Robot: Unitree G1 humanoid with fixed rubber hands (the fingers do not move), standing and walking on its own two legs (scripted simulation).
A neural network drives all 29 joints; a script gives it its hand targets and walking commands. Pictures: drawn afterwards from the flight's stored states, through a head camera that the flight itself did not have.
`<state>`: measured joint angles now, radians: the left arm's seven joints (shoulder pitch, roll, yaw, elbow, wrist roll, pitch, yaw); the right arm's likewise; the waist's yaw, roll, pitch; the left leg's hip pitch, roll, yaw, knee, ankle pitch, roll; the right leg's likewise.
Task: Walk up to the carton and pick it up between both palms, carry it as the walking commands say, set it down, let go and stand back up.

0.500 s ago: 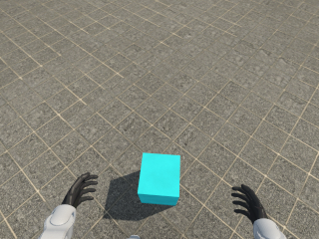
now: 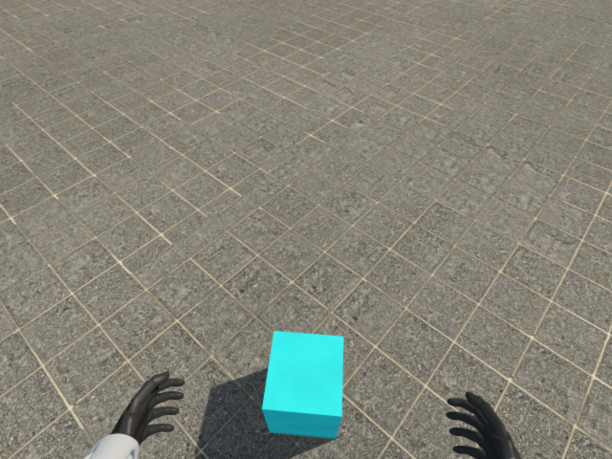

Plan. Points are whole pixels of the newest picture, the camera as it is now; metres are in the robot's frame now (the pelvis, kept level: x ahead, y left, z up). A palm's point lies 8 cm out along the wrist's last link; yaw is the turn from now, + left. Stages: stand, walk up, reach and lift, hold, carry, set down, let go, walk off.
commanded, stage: let go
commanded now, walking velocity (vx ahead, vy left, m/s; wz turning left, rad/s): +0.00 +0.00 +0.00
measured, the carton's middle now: (305, 385) +0.43 +0.03 -0.64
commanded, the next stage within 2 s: stand in 0.08 s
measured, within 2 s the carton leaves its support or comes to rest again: neither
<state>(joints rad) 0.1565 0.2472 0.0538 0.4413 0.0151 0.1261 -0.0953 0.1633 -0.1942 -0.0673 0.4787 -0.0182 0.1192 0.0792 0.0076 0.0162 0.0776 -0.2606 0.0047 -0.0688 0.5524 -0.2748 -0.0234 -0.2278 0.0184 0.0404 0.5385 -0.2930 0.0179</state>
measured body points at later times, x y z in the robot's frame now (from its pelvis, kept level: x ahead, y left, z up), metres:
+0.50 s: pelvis +0.03 +0.00 +0.00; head +0.05 +0.00 +0.45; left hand +0.19 +0.27 -0.08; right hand +0.21 -0.25 -0.08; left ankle +0.01 +0.14 -0.73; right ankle +0.00 -0.12 -0.73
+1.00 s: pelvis +0.01 +0.00 +0.00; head +0.01 +0.00 +0.45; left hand +0.18 +0.27 -0.08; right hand +0.19 -0.26 -0.08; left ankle +0.01 +0.14 -0.73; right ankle +0.00 -0.12 -0.73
